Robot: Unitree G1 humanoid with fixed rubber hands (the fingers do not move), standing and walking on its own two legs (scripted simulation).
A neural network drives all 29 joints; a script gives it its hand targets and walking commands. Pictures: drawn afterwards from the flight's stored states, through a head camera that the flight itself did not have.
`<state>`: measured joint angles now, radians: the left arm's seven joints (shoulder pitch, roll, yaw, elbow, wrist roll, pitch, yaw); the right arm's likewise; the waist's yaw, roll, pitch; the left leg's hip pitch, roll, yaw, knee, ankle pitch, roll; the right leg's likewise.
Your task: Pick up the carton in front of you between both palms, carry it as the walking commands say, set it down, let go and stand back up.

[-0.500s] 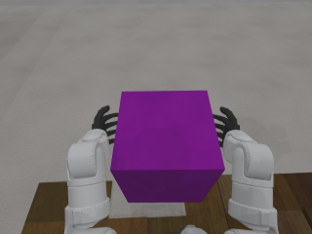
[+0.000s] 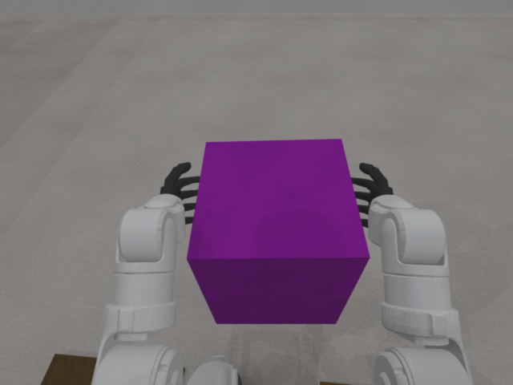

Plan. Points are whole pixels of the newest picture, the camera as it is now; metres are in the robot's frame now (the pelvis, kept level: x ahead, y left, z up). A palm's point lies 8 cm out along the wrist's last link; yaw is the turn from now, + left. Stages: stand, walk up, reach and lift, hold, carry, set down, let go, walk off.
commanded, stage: carry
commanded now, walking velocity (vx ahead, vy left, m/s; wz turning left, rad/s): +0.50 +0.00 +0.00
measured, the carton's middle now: (274, 238) +0.34 +0.01 +0.03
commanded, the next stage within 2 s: none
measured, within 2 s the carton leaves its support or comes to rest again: neither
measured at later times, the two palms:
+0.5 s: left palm (201, 92) +0.70 +0.19 +0.07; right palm (332, 93) +0.68 -0.11 +0.08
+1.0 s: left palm (207, 35) +0.98 +0.21 +0.08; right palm (311, 35) +0.99 -0.08 +0.07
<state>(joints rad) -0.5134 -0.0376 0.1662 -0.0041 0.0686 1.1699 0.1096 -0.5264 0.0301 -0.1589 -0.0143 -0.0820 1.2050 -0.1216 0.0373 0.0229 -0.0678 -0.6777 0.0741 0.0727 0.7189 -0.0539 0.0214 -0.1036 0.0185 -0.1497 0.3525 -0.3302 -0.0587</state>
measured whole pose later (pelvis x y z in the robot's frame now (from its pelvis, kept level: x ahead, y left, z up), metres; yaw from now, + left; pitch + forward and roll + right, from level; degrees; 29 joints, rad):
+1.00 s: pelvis +0.67 +0.05 -0.01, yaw +2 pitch +6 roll +2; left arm -0.40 -0.12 0.21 -0.14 0.09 1.15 0.11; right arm -0.39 0.12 -0.19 -0.15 -0.11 1.16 -0.12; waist 0.02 0.00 -0.06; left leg -0.63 0.06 0.09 0.65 -0.11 -0.02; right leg -0.09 0.00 -0.12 0.27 -0.28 -0.06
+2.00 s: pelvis +1.32 +0.07 -0.01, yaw +2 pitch +4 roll +0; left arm -0.13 -0.13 0.09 -0.38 0.11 1.20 0.07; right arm -0.13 0.13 -0.08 -0.39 -0.12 1.22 -0.10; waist 0.01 0.01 -0.12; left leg -0.58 0.11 0.15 0.56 -0.06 -0.01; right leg -0.02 -0.05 -0.22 0.23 -0.28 0.01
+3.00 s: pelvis +1.87 +0.09 -0.02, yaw +0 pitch +3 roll +0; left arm -0.13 -0.13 0.10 -0.30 0.14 1.17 0.07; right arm -0.14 0.13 -0.09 -0.28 -0.14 1.17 -0.08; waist 0.01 -0.02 -0.14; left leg -0.27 0.06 0.16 0.48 -0.26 0.00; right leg -0.22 -0.07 -0.20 0.48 -0.30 0.00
